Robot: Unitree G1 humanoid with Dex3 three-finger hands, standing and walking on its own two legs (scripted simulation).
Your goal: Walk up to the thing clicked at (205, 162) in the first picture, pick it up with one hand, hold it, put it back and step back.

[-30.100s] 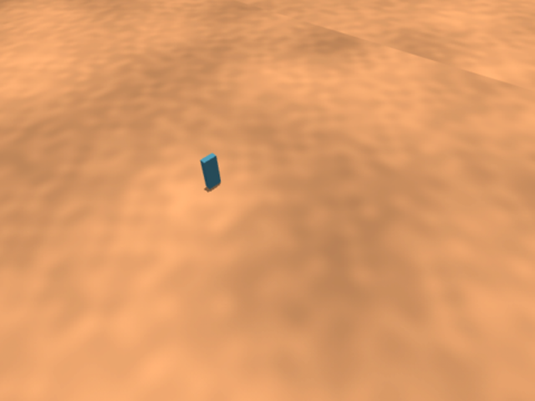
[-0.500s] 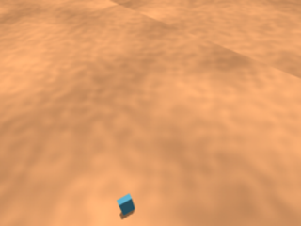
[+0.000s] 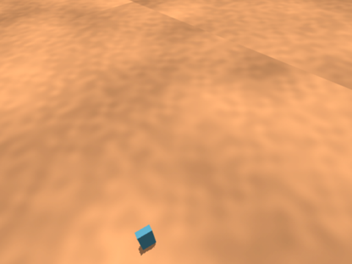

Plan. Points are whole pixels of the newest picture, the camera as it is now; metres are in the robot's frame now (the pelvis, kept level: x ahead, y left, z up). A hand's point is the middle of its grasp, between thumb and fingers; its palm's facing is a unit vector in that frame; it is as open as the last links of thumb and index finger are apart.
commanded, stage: stand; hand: left
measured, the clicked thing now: (146, 237) +0.40 +0.20 -0.69
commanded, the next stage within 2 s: step back in 1.00 s
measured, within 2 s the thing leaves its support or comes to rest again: neither
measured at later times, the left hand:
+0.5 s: hand out of the picture +0.09 +0.25 -0.15, palm faces -0.01 -0.94 -0.34, open 7.4 cm
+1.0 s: hand out of the picture +0.09 +0.24 -0.16, palm faces -0.02 -0.94 -0.33, open 7.4 cm
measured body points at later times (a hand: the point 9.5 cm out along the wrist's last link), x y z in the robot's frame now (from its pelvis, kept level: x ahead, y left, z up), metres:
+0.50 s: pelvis +0.01 +0.00 +0.00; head +0.01 -0.01 +0.45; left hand +0.09 +0.29 -0.13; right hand +0.07 -0.30 -0.14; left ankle +0.01 +0.12 -0.75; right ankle +0.01 -0.13 -0.75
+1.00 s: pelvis +0.01 +0.00 +0.00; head +0.01 +0.00 +0.45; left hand +0.09 +0.29 -0.13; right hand +0.08 -0.30 -0.14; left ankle +0.01 +0.12 -0.75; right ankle +0.01 -0.13 -0.75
